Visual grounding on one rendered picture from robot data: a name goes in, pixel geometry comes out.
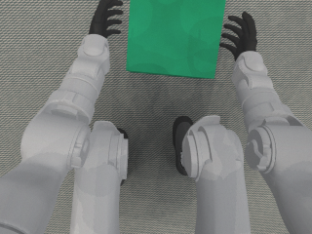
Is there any robot right hand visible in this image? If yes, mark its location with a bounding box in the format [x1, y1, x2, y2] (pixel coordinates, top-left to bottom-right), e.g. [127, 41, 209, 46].
[219, 11, 257, 61]

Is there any left robot thigh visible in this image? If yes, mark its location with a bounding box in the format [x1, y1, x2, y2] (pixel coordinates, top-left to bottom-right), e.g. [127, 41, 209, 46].
[69, 130, 129, 234]

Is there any robot left forearm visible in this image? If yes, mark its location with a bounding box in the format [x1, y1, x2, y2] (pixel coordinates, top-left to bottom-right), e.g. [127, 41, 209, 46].
[20, 34, 110, 157]

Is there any left robot upper arm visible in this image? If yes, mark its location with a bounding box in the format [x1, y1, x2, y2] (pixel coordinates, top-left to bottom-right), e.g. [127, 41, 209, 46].
[0, 112, 91, 234]

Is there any robot thigh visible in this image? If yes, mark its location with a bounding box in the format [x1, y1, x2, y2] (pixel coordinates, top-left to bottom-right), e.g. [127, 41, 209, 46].
[183, 125, 251, 234]
[69, 130, 129, 234]

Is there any robot left hand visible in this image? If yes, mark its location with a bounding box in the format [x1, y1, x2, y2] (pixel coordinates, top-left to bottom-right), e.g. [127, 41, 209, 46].
[89, 0, 124, 38]

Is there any right robot upper arm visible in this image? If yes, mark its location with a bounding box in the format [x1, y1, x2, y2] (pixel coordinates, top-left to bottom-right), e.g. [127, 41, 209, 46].
[244, 125, 312, 234]

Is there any right robot thigh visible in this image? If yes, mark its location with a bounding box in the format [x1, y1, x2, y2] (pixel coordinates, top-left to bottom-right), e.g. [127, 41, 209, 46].
[183, 125, 251, 234]

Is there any carton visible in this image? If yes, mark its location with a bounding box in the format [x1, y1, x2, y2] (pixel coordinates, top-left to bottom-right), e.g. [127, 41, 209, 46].
[126, 0, 226, 79]

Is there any robot right forearm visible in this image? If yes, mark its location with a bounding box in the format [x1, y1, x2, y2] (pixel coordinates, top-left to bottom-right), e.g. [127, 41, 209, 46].
[231, 51, 307, 134]

